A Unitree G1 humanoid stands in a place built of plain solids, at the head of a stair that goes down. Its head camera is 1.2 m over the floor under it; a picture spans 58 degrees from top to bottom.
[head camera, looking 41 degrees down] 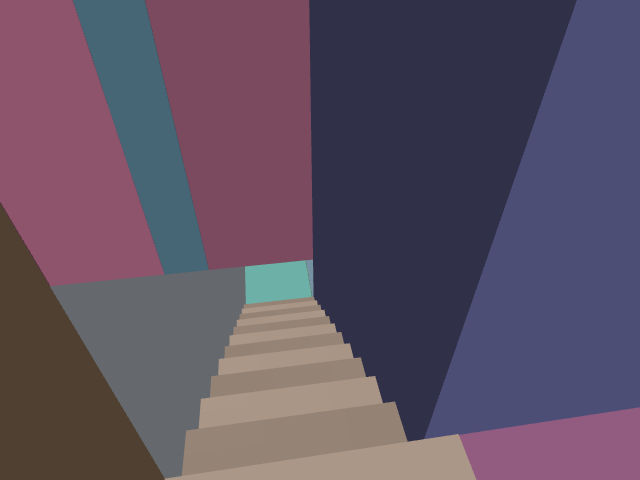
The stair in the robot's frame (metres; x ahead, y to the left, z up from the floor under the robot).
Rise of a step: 0.19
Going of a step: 0.22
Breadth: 0.80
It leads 8 degrees to the left of straight ahead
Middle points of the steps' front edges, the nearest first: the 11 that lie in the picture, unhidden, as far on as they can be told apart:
0.50 0.01 0.00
0.71 0.04 -0.19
0.93 0.07 -0.38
1.14 0.10 -0.56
1.35 0.13 -0.75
1.57 0.17 -0.94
1.78 0.20 -1.13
2.00 0.23 -1.32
2.21 0.26 -1.50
2.43 0.29 -1.69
2.64 0.32 -1.88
